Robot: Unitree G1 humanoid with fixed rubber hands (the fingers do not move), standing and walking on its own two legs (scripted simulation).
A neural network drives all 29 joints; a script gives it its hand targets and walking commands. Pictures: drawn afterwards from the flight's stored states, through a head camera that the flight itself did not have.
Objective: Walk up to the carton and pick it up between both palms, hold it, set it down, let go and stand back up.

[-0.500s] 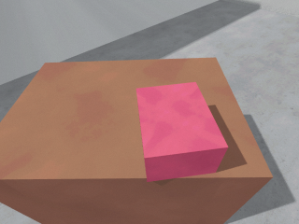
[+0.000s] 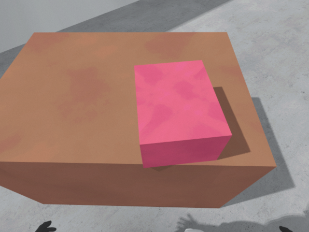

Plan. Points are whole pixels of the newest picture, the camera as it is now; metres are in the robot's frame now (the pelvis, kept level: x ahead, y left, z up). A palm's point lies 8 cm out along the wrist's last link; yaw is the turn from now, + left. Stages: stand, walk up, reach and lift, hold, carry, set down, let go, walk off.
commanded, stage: walk up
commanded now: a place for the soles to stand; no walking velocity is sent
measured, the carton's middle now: (174, 111) +0.48 -0.04 -0.02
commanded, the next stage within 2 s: none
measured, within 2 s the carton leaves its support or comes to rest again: neither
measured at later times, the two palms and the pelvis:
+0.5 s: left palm out of the picture +0.03 +0.24 -0.10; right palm out of the picture +0.06 -0.35 -0.12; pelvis -0.06 -0.06 -0.01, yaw +4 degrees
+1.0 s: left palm out of the picture +0.00 +0.27 -0.09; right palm out of the picture +0.01 -0.34 -0.10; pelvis -0.07 -0.04 +0.01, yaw +4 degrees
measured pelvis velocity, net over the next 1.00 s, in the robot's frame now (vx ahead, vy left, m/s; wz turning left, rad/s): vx -0.07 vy -0.04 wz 0.06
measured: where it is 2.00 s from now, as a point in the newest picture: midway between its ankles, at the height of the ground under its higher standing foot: outside the picture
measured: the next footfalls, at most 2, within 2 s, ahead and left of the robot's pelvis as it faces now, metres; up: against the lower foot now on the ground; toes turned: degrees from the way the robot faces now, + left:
right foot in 0.10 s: +0.01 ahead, -0.15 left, +0.00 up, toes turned +6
left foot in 0.42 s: -0.05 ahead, +0.07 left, +0.00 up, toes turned +9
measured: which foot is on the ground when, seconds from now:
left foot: down 0.00-0.10, up 0.12-0.40, down 0.42-1.00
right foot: up 0.00-0.08, down 0.10-1.00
